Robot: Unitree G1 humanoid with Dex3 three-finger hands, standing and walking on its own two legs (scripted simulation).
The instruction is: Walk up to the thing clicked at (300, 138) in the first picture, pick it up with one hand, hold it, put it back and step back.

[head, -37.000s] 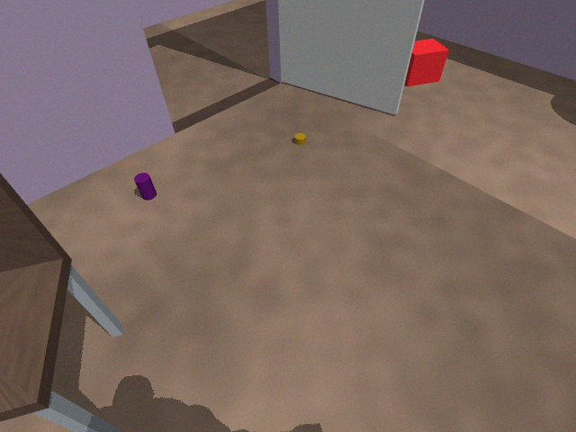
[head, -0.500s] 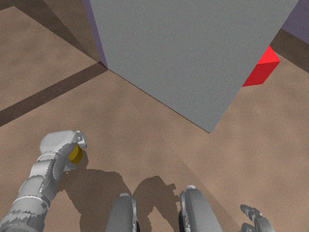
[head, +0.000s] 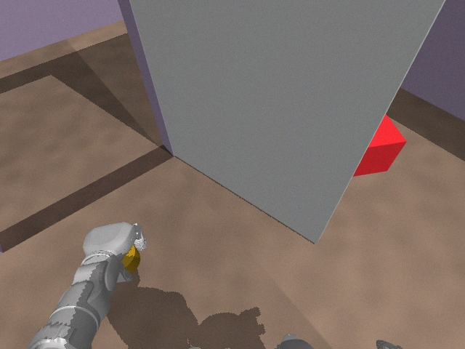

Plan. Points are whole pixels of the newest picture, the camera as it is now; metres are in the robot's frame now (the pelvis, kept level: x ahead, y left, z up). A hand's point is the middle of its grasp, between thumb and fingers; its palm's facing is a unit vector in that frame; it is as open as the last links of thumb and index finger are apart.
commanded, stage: lift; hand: left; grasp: from above
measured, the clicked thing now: (121, 257) +0.34 +0.23 -0.10
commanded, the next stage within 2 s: hold in 0.04 s
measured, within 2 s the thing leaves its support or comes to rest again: neither
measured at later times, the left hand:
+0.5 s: hand (113, 244) +0.34 +0.22 -0.02, palm faces -0.45 -0.06 -0.89, open 8.0 cm
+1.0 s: hand (112, 243) +0.33 +0.21 +0.00, palm faces -0.45 -0.05 -0.89, open 8.0 cm
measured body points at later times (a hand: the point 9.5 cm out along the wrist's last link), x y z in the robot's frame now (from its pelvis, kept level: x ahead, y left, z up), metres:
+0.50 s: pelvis +0.03 +0.00 +0.03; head +0.05 -0.01 +0.48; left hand +0.36 +0.22 +0.03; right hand +0.14 -0.26 -0.09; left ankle +0.02 +0.12 -0.69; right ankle +0.04 -0.14 -0.69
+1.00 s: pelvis +0.03 +0.00 +0.05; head +0.04 -0.02 +0.50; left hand +0.35 +0.21 +0.05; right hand +0.16 -0.26 -0.07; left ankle +0.02 +0.12 -0.69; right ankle +0.04 -0.14 -0.69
